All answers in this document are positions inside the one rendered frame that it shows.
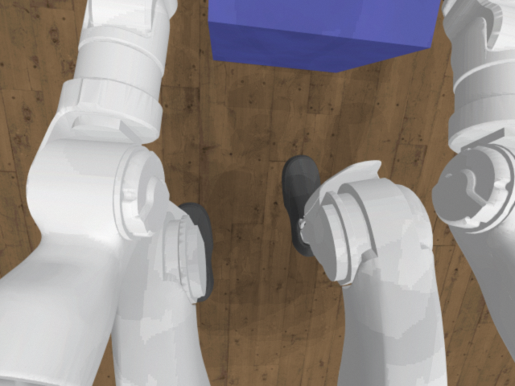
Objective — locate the robot left forearm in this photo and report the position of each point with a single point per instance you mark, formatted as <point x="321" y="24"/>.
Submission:
<point x="114" y="94"/>

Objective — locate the carton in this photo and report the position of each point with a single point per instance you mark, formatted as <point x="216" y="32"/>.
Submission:
<point x="319" y="35"/>

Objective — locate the robot right foot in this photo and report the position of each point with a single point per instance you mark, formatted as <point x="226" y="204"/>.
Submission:
<point x="300" y="179"/>

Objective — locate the left robot upper arm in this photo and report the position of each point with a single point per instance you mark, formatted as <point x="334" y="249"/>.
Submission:
<point x="92" y="202"/>

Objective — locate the right robot upper arm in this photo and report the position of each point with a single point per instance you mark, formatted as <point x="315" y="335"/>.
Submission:
<point x="475" y="196"/>

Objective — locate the robot foot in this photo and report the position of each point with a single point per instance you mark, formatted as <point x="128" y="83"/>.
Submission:
<point x="300" y="179"/>
<point x="200" y="217"/>

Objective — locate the robot right forearm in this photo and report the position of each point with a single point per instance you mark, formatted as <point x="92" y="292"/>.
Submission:
<point x="482" y="35"/>

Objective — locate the robot left foot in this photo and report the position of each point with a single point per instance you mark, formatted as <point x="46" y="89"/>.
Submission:
<point x="200" y="217"/>

